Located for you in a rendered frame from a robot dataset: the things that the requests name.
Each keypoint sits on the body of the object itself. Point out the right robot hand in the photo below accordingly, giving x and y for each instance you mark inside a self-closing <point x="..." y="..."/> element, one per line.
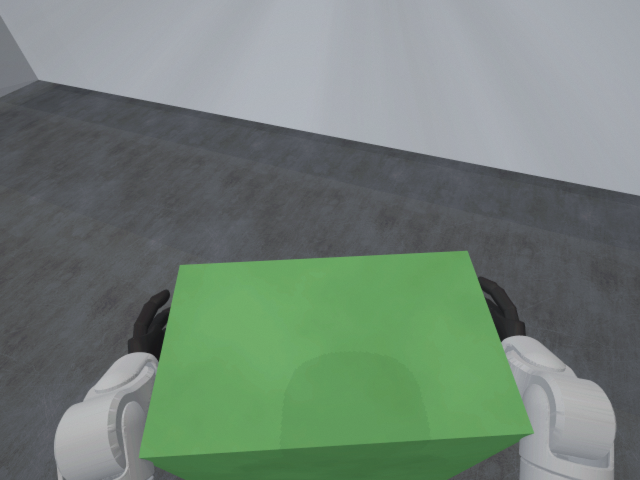
<point x="504" y="314"/>

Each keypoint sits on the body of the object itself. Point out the right robot forearm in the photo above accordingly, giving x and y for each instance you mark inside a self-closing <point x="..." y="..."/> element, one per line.
<point x="573" y="420"/>

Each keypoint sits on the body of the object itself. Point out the carton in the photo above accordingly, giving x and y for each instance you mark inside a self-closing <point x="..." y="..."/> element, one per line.
<point x="381" y="367"/>

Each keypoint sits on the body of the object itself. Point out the left robot hand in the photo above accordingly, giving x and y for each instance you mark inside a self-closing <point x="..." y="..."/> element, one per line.
<point x="148" y="335"/>

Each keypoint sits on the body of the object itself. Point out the left robot forearm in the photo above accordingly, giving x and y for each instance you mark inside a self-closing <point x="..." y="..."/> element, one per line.
<point x="100" y="438"/>

